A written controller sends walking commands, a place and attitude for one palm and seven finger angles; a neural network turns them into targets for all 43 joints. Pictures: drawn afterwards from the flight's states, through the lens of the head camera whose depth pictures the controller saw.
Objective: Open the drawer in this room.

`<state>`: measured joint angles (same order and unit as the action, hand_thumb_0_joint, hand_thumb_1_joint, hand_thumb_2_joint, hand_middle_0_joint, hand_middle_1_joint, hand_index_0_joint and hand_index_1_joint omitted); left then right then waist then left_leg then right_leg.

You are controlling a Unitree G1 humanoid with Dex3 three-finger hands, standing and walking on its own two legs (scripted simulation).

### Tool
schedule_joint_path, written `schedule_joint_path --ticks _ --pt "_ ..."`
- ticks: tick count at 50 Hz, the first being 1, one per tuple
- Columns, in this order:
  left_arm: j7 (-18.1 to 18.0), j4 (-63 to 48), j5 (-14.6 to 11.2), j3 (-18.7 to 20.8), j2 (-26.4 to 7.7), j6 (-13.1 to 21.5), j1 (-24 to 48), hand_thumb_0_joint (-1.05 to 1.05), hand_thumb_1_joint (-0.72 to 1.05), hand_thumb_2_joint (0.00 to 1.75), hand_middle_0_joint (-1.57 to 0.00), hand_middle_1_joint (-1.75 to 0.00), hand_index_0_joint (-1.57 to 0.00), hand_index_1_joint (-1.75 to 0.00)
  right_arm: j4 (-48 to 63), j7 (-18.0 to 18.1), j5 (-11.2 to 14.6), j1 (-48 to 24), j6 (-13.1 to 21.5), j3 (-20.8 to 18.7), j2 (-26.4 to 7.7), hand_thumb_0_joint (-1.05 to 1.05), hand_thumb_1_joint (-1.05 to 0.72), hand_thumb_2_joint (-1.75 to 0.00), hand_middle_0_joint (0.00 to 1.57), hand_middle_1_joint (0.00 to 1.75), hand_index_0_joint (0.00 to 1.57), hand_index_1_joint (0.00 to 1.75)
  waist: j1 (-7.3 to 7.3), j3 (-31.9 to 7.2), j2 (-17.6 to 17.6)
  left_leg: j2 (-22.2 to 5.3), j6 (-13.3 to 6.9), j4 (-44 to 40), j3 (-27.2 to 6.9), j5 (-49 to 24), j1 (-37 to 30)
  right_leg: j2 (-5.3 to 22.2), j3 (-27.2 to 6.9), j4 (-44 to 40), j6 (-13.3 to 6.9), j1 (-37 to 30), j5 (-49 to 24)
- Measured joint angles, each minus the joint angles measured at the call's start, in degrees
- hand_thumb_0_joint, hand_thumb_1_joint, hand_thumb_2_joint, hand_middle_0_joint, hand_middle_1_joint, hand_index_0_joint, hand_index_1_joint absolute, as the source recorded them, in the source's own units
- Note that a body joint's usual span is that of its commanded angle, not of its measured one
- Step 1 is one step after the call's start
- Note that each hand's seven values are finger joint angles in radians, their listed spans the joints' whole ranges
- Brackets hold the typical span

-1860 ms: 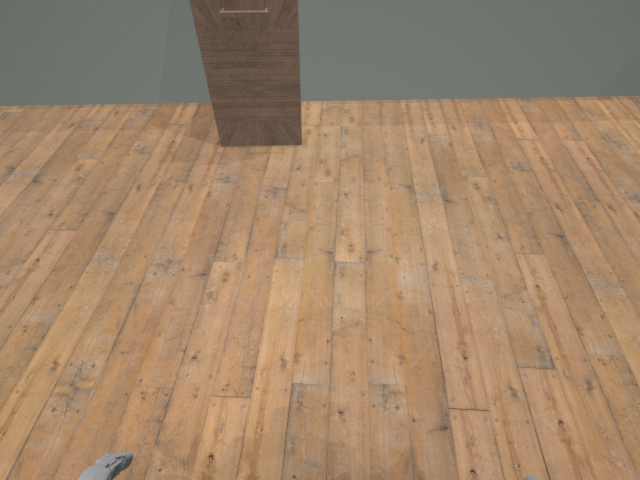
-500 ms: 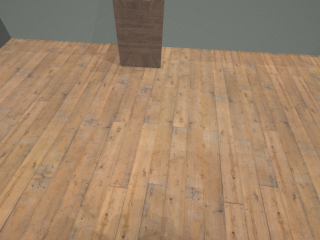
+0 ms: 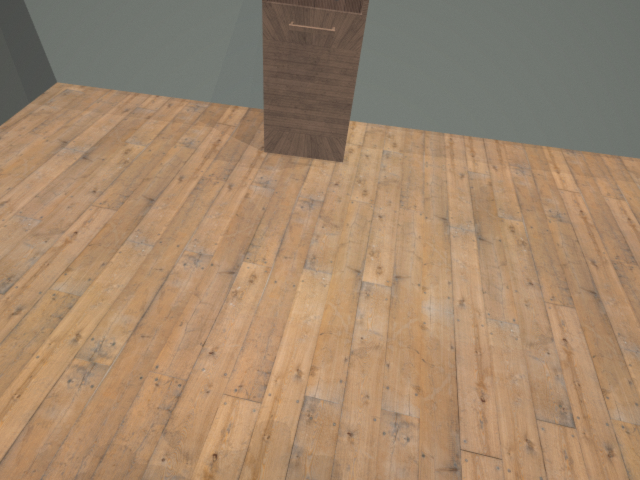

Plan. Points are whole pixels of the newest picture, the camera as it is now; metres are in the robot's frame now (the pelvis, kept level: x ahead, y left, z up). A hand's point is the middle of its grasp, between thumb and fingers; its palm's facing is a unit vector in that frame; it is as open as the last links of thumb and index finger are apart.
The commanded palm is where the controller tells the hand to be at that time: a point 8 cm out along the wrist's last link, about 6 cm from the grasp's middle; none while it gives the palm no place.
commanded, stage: turn or walk to find it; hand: left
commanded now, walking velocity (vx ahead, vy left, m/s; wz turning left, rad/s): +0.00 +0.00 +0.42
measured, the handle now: out of the picture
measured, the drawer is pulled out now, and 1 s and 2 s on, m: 0.00 0.00 0.00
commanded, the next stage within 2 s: stand and wait in 1.46 s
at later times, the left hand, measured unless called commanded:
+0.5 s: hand (216, 442) +0.21 +0.15 -0.15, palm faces +0.07 -0.98 -0.19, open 7.4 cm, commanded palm none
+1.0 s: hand out of the picture +0.15 +0.16 -0.17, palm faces +0.24 -0.97 -0.11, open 7.3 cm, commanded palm none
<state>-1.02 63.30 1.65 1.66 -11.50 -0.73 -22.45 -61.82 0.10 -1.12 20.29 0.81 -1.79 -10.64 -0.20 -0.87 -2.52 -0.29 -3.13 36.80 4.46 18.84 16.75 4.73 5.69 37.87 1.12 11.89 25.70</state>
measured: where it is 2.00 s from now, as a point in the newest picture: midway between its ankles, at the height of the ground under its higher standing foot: (295, 388)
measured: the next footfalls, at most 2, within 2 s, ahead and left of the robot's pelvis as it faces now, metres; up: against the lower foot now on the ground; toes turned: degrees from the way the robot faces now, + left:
right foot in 0.46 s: +0.18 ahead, -0.12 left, +0.00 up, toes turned -1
left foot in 0.92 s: +0.37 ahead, +0.14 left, +0.00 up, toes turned +17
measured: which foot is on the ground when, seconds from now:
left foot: down 0.00-0.48, up 0.50-0.90, down 0.92-1.00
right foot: up 0.00-0.44, down 0.46-0.94, up 0.96-1.00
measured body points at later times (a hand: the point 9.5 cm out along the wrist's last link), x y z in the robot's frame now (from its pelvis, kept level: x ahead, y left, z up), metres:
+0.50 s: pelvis +0.11 -0.02 +0.00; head +0.12 -0.04 +0.45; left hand +0.20 +0.21 -0.13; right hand +0.07 -0.23 -0.16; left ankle +0.01 +0.07 -0.72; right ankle +0.15 -0.12 -0.73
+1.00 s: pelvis +0.29 +0.04 +0.00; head +0.32 +0.07 +0.44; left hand +0.14 +0.21 -0.16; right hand +0.42 -0.17 -0.14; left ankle +0.34 +0.12 -0.73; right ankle +0.16 -0.11 -0.67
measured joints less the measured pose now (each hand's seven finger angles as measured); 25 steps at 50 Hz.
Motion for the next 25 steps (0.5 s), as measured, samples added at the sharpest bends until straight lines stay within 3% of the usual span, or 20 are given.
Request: schedule_joint_path --ticks 4,8,14,21,23,25 --pt "0.01 -0.25 0.13 0.18 0.45 -0.83 2.65 0.0 0.91 0.9 -0.2 -0.3 -0.2 -0.3 0.2 1.1 0.11 1.08 0.72 0.69 1.85 0.0 -0.91 -0.89 0.2 0.3 0.2 0.3 1.12 1.38 0.02 1.46 -1.25 -4.76 -0.02 -0.64 -2.76 -1.17 -1.94 18.34 -0.32 9.41 1.26" --pt "-0.12 -2.76 -0.34 0.37 0.82 -0.31 7.38 0.0 0.91 0.9 -0.2 -0.3 -0.19 -0.3 -0.52 1.51 0.44 1.73 0.97 1.52 3.85 0.0 -0.9 -0.89 0.2 0.3 0.2 0.3 1.55 2.95 0.66 2.86 -1.75 -11.07 -2.15 -3.81 -5.35 -1.44 -2.49 22.1 1.18 14.91 -3.27" --pt "0.02 -5.44 -0.19 0.56 1.85 0.05 12.32 0.0 0.91 0.9 -0.2 -0.3 -0.19 -0.3 -1.03 1.59 0.26 1.59 1.38 0.92 4.85 0.0 -0.9 -0.89 0.2 0.3 0.2 0.3 1.98 2.79 1.56 4.13 -1.76 -14.31 -4.34 -4.13 -7.94 -1.43 -3.27 17.95 1.9 16.29 -5.47" --pt "1.03 -5.4 0.16 0.52 3.22 0.75 14.27 0.0 0.91 0.9 -0.2 -0.3 -0.19 -0.3 -1.2 1.7 -0.54 2.14 2.36 -0.24 3.69 0.0 -0.9 -0.89 0.2 0.3 0.2 0.3 3.47 1.2 3.19 3.91 -0.51 -14.47 -4.47 -0.47 -12.37 -1.49 -1.45 2.01 0.35 10.27 -5.17" --pt "1.28 -5.7 0.19 0.58 3.49 1.63 14.38 0.0 0.91 0.9 -0.2 -0.3 -0.19 -0.3 -1.56 1.61 -0.49 2.78 2.35 -0.34 3.33 0.0 -0.9 -0.89 0.2 0.3 0.2 0.3 3.34 1.08 3.7 3.43 0.33 -11.62 -4.57 2.27 -12.72 -2.2 -0.69 -4.64 -0.44 6.71 -7.88" --pt "1.25 -5.86 0.4 0.55 4.03 3.18 14.49 0.0 0.91 0.9 -0.2 -0.3 -0.19 -0.3 -2.26 1.31 -0.06 3.08 2.1 -0.44 2.79 0.0 -0.9 -0.89 0.2 0.3 0.2 0.3 2.77 1.6 5.11 1.94 0.64 -2.51 -4.88 6.03 -10.18 -3.37 0.82 -4.92 -2.64 5.07 -11.1"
